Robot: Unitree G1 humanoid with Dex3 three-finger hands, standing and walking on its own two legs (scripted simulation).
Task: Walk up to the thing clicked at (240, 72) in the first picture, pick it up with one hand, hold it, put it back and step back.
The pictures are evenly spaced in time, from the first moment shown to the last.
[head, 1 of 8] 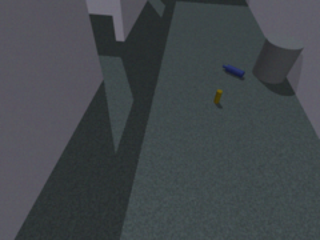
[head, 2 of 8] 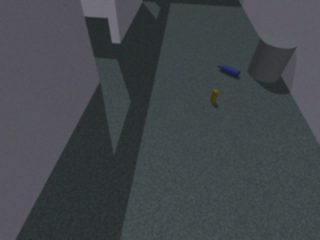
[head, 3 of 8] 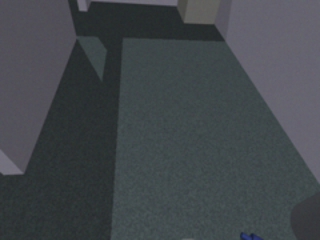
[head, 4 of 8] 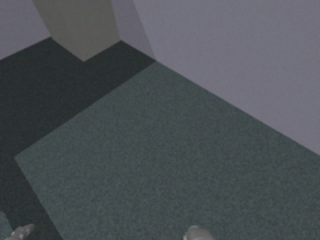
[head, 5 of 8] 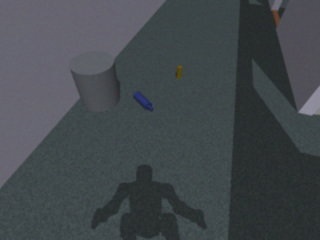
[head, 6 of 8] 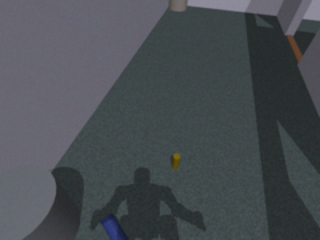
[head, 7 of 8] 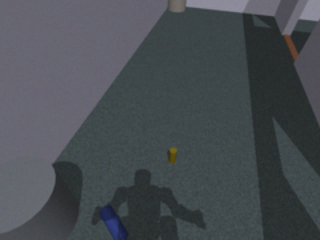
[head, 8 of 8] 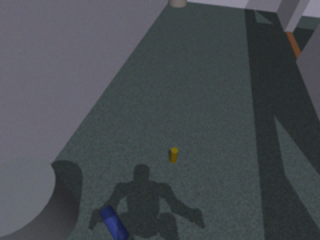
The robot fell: no
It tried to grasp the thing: no
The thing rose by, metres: 0.00
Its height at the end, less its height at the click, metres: +0.00
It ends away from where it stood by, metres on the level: 0.00
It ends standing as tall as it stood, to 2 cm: yes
